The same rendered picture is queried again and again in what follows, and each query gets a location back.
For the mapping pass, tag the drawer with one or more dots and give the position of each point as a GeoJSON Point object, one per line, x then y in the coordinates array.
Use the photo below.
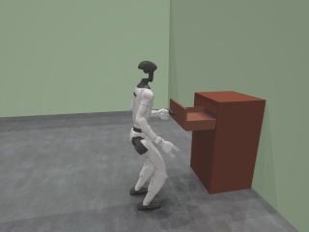
{"type": "Point", "coordinates": [193, 118]}

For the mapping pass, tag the cabinet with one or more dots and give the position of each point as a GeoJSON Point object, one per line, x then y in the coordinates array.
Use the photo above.
{"type": "Point", "coordinates": [224, 158]}

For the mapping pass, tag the robot right thigh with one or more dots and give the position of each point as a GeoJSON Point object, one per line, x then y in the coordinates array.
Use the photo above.
{"type": "Point", "coordinates": [153, 155]}

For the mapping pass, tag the handle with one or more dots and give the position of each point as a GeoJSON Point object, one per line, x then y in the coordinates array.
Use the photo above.
{"type": "Point", "coordinates": [172, 112]}

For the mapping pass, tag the left robot hand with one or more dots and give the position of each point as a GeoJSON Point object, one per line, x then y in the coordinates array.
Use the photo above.
{"type": "Point", "coordinates": [163, 114]}

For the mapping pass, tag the robot left shin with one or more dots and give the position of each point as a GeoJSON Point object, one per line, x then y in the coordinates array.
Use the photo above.
{"type": "Point", "coordinates": [145, 174]}

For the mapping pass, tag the right robot hand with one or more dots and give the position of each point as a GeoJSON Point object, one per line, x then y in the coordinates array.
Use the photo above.
{"type": "Point", "coordinates": [167, 148]}

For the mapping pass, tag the left robot forearm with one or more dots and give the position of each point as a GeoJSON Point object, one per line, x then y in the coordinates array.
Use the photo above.
{"type": "Point", "coordinates": [153, 113]}

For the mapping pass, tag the left robot upper arm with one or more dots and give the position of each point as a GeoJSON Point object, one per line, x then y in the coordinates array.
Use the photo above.
{"type": "Point", "coordinates": [131, 106]}

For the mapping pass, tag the right robot upper arm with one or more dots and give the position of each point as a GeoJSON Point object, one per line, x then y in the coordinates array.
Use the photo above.
{"type": "Point", "coordinates": [146, 98]}

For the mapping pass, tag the right robot forearm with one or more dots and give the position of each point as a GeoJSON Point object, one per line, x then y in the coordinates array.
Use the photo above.
{"type": "Point", "coordinates": [145, 128]}

